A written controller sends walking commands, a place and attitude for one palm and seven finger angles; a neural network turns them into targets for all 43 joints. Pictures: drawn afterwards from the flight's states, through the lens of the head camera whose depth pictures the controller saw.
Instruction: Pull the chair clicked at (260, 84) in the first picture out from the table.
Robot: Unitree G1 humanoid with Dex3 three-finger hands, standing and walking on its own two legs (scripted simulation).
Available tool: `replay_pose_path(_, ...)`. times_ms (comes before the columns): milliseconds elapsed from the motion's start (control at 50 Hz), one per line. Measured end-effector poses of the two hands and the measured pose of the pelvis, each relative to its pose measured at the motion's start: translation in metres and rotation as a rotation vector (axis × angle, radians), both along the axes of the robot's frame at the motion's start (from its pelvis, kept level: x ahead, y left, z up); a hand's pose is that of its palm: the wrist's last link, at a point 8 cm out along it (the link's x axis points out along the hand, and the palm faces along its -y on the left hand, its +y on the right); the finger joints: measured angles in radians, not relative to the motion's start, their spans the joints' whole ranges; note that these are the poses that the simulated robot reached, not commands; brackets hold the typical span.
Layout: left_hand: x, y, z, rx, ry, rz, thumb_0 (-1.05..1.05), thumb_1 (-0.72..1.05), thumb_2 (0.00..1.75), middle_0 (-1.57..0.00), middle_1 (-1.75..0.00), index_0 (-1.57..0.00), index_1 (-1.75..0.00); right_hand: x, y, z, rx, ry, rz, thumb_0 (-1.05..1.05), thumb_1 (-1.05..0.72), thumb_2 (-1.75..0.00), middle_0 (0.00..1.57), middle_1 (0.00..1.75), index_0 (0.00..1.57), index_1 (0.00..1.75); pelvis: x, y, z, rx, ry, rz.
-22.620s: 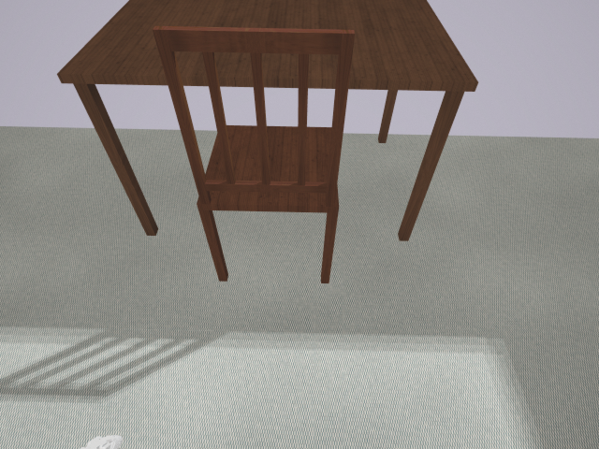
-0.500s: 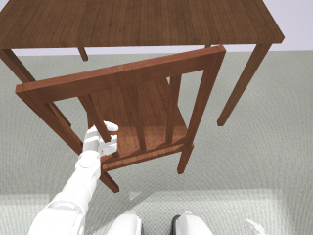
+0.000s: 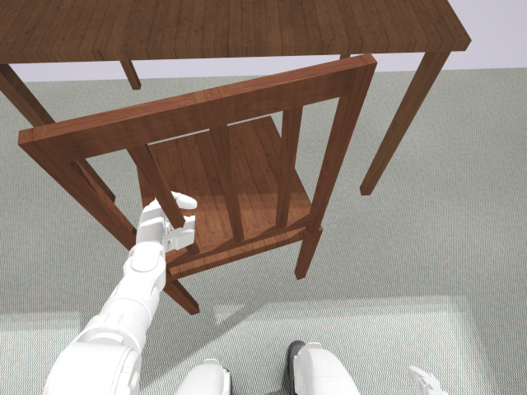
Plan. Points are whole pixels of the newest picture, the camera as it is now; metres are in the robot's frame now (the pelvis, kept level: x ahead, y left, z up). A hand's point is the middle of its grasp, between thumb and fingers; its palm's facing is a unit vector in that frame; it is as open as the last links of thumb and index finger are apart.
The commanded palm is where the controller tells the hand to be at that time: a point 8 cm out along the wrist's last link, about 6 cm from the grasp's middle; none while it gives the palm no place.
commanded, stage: step backward, pulling the chair out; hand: left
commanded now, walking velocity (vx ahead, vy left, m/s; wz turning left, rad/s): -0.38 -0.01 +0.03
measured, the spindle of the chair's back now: (231, 196) +0.43 +0.05 -0.03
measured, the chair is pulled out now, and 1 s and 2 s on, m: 0.19 0.23 0.26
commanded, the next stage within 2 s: none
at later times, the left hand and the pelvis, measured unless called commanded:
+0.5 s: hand (185, 241) +0.36 +0.13 -0.06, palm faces -0.02 -0.98 -0.20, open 5.3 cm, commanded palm +0.36 +0.18 -0.05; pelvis -0.01 +0.01 +0.00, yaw +0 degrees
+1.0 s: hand (183, 250) +0.34 +0.13 -0.06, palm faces -0.02 -0.98 -0.20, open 5.4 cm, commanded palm +0.34 +0.18 -0.05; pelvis -0.03 +0.00 +0.00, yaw +0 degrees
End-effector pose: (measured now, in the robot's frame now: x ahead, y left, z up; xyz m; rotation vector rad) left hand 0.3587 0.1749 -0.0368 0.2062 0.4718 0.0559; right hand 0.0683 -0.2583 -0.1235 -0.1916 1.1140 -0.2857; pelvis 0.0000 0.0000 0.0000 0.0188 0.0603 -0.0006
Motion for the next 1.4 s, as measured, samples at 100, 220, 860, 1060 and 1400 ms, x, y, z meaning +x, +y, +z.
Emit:
replay_pose_path(100,-0.010,0.000,0.000,-0.003,0.004,-0.014,0.02,0.67,0.75,-0.30,-1.24,-0.50,-1.44,-0.017,-0.010,0.007,-0.045,0.025,-0.006,0.01,-0.91,-0.90,0.20,0.30,0.20,0.30,-0.003,0.005,0.003,-0.003,0.002,-0.010)
replay_pose_path(220,-0.015,0.002,0.000,0.004,-0.002,-0.024,0.02,0.66,0.75,-0.30,-1.24,-0.50,-1.44,-0.020,-0.014,0.010,-0.060,0.021,-0.011,0.01,-0.91,-0.90,0.20,0.30,0.20,0.30,-0.003,0.000,0.001,0.007,-0.009,-0.021)
replay_pose_path(860,-0.026,0.002,0.003,-0.008,0.033,0.018,0.03,0.66,0.76,-0.29,-1.22,-0.50,-1.44,-0.019,-0.008,0.005,-0.034,0.009,0.030,0.00,-0.91,-0.90,0.20,0.30,0.20,0.30,-0.025,0.000,0.003,0.002,-0.011,0.029)
replay_pose_path(1060,-0.036,0.005,0.002,0.001,0.016,-0.017,0.03,0.66,0.75,-0.28,-1.25,-0.50,-1.44,-0.033,-0.011,0.006,-0.054,0.028,0.030,0.01,-0.91,-0.90,0.20,0.30,0.20,0.30,-0.027,-0.003,-0.001,0.003,-0.033,0.007)
replay_pose_path(1400,-0.050,0.006,0.004,-0.012,0.040,0.000,0.03,0.67,0.73,-0.25,-1.24,-0.50,-1.44,-0.036,-0.009,0.011,-0.061,0.020,0.058,0.00,-0.91,-0.90,0.20,0.30,0.20,0.30,-0.041,0.003,0.004,0.009,-0.014,0.030)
